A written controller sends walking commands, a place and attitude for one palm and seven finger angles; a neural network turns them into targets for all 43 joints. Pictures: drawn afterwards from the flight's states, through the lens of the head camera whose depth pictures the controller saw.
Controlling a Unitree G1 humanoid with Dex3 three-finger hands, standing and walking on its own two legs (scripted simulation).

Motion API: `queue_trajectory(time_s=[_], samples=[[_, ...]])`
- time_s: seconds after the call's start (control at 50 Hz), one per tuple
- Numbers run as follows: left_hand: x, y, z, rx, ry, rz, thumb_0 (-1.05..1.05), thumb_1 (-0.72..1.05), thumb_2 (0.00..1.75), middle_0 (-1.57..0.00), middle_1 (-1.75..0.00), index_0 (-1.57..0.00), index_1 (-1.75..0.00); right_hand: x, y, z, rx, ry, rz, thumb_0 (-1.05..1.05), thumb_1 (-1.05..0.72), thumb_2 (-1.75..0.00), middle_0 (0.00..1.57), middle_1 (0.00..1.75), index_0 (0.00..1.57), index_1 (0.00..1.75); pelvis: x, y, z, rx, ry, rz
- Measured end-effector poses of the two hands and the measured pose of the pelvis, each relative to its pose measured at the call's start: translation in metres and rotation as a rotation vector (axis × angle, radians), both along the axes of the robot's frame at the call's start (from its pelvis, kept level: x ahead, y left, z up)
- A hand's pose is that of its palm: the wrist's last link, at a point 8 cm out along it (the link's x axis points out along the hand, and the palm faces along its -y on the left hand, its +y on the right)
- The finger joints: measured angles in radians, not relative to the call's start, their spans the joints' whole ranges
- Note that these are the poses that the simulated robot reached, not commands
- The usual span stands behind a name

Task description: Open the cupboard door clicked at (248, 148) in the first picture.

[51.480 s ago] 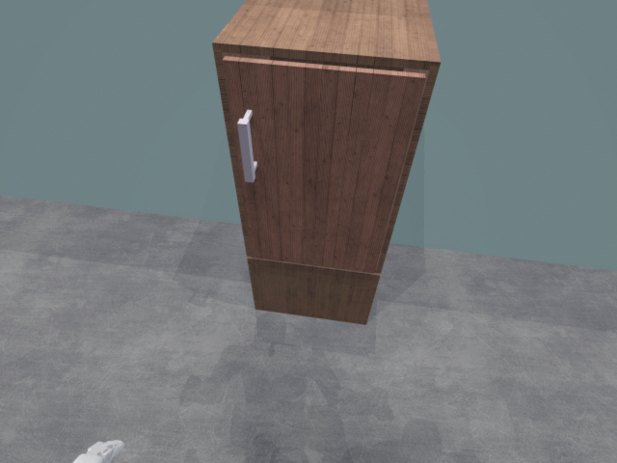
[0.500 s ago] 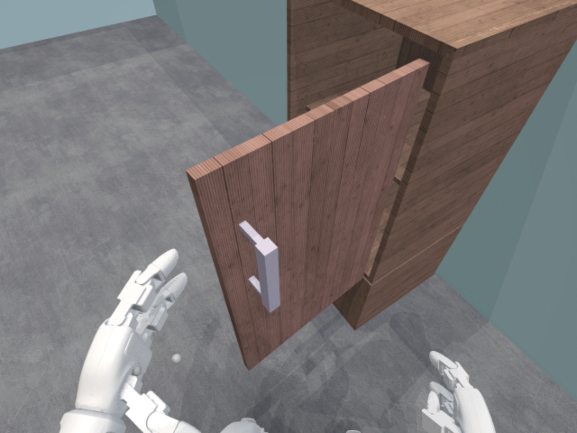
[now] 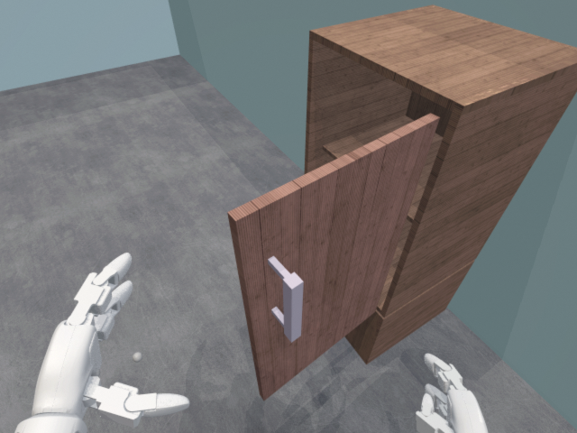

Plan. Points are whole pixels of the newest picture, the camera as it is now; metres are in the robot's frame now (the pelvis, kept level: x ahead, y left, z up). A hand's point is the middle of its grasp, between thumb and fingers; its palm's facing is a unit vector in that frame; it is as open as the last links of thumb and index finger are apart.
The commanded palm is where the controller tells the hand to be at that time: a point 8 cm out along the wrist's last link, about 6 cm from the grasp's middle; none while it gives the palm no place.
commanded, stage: draw the hand back to the body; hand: left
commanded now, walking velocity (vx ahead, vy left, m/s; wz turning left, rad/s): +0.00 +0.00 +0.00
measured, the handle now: (284, 300) +0.30 +0.04 +0.04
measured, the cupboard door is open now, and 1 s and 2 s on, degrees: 96 96 96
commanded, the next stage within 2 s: step back with the hand held close in 0.90 s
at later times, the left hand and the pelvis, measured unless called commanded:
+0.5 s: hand (61, 294) +0.20 +0.24 +0.19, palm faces +0.44 -0.80 -0.40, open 9.3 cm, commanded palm +0.15 +0.28 +0.21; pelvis +0.01 -0.01 +0.03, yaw +0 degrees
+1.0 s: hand (75, 287) +0.20 +0.23 +0.20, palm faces +0.45 -0.80 -0.40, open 7.4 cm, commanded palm +0.16 +0.27 +0.21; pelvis +0.01 -0.03 +0.04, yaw +0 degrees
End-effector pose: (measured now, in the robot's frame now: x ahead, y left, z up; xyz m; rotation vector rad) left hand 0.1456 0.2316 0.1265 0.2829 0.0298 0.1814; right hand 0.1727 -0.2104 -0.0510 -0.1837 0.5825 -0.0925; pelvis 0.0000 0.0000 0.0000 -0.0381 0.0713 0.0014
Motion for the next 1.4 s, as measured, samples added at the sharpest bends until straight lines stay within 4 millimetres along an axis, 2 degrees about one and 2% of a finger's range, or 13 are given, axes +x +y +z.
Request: queue_trajectory(time_s=[0.08, 0.24, 0.56, 0.62, 0.68, 0.8, 1.04, 1.12, 1.28, 1.4], samples=[[-0.003, 0.011, 0.010, 0.051, 0.009, 0.066, -0.01, -0.16, 0.44, -0.17, -0.30, -0.17, -0.30, 0.000, 0.004, 0.002, -0.007, 0.023, 0.020, 0.01, -0.91, -0.90, 0.21, 0.30, 0.20, 0.30, 0.002, 0.000, 0.008, 0.004, -0.024, 0.005], [0.002, 0.028, 0.046, 0.134, -0.081, 0.144, -0.01, 0.11, 0.56, -0.18, -0.30, -0.18, -0.30, 0.002, 0.003, 0.004, -0.008, 0.043, 0.038, 0.01, -0.90, -0.90, 0.21, 0.30, 0.20, 0.30, 0.006, -0.001, 0.020, 0.014, -0.072, 0.005], [0.008, 0.048, 0.093, 0.220, -0.218, 0.248, 0.00, 0.66, 0.80, -0.20, -0.30, -0.20, -0.30, 0.014, -0.023, 0.014, -0.027, 0.054, 0.030, 0.01, -0.91, -0.90, 0.21, 0.30, 0.20, 0.30, 0.010, -0.017, 0.034, 0.027, -0.131, -0.004], [0.009, 0.048, 0.095, 0.216, -0.227, 0.261, 0.00, 0.75, 0.84, -0.21, -0.30, -0.21, -0.30, 0.015, -0.027, 0.013, -0.024, 0.059, 0.027, 0.01, -0.91, -0.90, 0.21, 0.30, 0.20, 0.30, 0.010, -0.019, 0.035, 0.029, -0.135, -0.005], [0.011, 0.043, 0.088, 0.193, -0.199, 0.257, 0.01, 0.81, 0.86, -0.21, -0.30, -0.21, -0.30, 0.015, -0.031, 0.012, -0.021, 0.070, 0.023, 0.01, -0.91, -0.90, 0.21, 0.30, 0.20, 0.30, 0.010, -0.022, 0.036, 0.031, -0.137, -0.006], [0.013, 0.033, 0.076, 0.169, -0.152, 0.233, 0.01, 0.87, 0.89, -0.21, -0.30, -0.21, -0.30, 0.012, -0.038, 0.011, -0.030, 0.090, 0.014, 0.01, -0.91, -0.90, 0.21, 0.30, 0.20, 0.30, 0.012, -0.027, 0.037, 0.032, -0.140, -0.008], [0.014, 0.032, 0.087, 0.197, -0.183, 0.241, 0.01, 0.89, 0.90, -0.21, -0.30, -0.21, -0.30, 0.014, -0.039, 0.009, -0.012, 0.086, 0.010, 0.01, -0.91, -0.90, 0.21, 0.30, 0.20, 0.30, 0.012, -0.030, 0.038, 0.032, -0.149, -0.008], [0.017, 0.039, 0.090, 0.240, -0.191, 0.233, 0.01, 0.89, 0.90, -0.21, -0.30, -0.21, -0.30, 0.012, -0.040, 0.009, -0.014, 0.109, 0.001, 0.01, -0.91, -0.90, 0.21, 0.30, 0.20, 0.30, 0.009, -0.030, 0.038, 0.022, -0.121, -0.001], [0.019, 0.039, 0.078, 0.263, -0.124, 0.144, 0.01, 0.89, 0.90, -0.21, -0.30, -0.21, -0.30, -0.010, -0.050, 0.012, -0.055, 0.164, -0.073, 0.01, -0.91, -0.90, 0.21, 0.30, 0.20, 0.30, -0.007, -0.019, 0.037, 0.023, -0.078, -0.019], [0.002, 0.046, 0.088, 0.313, -0.165, 0.094, 0.01, 0.89, 0.90, -0.22, -0.30, -0.22, -0.30, -0.034, -0.048, 0.016, -0.076, 0.179, -0.117, 0.01, -0.91, -0.90, 0.21, 0.30, 0.20, 0.30, -0.024, -0.011, 0.035, 0.025, -0.074, -0.026]])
